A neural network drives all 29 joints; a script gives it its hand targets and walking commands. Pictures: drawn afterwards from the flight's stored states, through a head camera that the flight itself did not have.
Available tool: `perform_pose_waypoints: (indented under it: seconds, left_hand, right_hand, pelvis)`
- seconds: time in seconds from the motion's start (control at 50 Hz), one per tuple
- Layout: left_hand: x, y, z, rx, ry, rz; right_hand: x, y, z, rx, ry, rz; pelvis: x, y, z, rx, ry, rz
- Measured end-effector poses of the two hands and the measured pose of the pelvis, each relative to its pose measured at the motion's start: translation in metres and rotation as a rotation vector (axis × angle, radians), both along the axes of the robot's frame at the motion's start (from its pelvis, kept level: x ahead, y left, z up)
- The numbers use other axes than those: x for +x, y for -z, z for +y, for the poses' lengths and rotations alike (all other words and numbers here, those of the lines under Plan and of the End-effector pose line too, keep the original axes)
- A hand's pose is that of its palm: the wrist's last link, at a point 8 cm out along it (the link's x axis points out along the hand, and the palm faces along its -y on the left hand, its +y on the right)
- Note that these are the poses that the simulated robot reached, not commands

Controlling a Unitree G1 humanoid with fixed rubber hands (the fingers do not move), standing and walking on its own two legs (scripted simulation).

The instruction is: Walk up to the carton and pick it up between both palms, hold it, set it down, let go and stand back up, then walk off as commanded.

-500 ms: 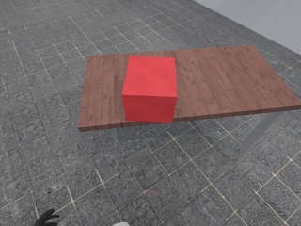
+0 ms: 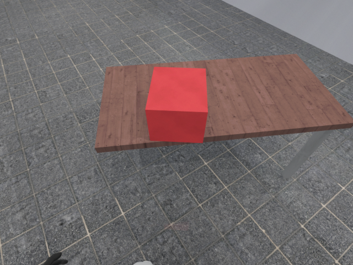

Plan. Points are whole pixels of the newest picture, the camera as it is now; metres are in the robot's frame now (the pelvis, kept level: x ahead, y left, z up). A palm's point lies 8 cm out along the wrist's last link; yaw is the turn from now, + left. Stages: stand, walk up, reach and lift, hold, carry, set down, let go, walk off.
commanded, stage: walk up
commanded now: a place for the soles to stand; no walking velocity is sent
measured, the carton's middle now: (178, 104) +0.69 +0.00 -0.11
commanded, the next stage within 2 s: none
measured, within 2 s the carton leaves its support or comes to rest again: neither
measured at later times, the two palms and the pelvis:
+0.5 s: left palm out of the picture +0.10 +0.32 -0.10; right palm out of the picture +0.06 -0.31 -0.09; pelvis +0.00 +0.01 +0.00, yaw +0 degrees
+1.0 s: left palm out of the picture +0.11 +0.33 -0.10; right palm out of the picture +0.07 -0.31 -0.09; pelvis +0.00 +0.01 +0.00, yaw +1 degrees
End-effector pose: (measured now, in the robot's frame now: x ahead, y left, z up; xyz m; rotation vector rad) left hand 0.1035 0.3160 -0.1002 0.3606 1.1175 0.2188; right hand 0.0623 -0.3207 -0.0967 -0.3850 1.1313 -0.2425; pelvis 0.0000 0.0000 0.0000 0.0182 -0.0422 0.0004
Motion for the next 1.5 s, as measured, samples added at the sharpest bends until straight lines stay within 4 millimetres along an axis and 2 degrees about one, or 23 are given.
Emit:
perform_pose_waypoints:
  seconds: [0.14,0.24,0.4,0.54,0.72,0.86,1.0,1.5]
  left_hand:
    - [0.005,0.001,0.006,-0.01,0.004,-0.018]
    - [0.0,0.0,0.004,-0.006,0.001,-0.01]
    - [0.0,0.003,0.012,-0.016,-0.001,-0.007]
    - [-0.004,0.001,0.008,-0.009,-0.007,0.013]
    - [0.002,0.001,0.012,-0.014,-0.003,0.002]
    - [-0.001,-0.003,0.006,-0.003,-0.008,0.007]
    - [0.004,-0.001,0.011,-0.01,-0.005,-0.003]
    - [0.004,-0.004,0.009,-0.005,-0.007,-0.005]
  right_hand:
    - [0.001,-0.004,0.006,-0.011,-0.011,-0.015]
    - [-0.002,-0.003,0.004,-0.005,-0.009,-0.008]
    - [-0.002,-0.006,0.013,-0.01,-0.01,-0.003]
    - [-0.002,-0.004,0.009,0.001,-0.011,0.001]
    - [0.001,-0.005,0.014,-0.003,-0.014,0.001]
    - [0.001,-0.002,0.008,0.01,-0.016,0.0]
    - [0.003,-0.004,0.012,0.0,-0.017,-0.001]
    - [0.004,-0.002,0.01,0.007,-0.018,0.0]
  pelvis:
    - [-0.001,0.0,0.007,-0.011,-0.003,0.0]
    - [-0.004,-0.001,0.004,-0.007,-0.003,0.004]
    - [-0.004,-0.001,0.013,-0.019,-0.004,0.006]
    - [-0.004,-0.003,0.008,-0.011,-0.005,0.014]
    - [-0.002,-0.003,0.013,-0.019,-0.007,0.018]
    - [-0.002,-0.004,0.005,-0.009,-0.009,0.019]
    - [-0.001,-0.002,0.01,-0.017,-0.009,0.018]
    - [0.0,-0.003,0.008,-0.013,-0.012,0.022]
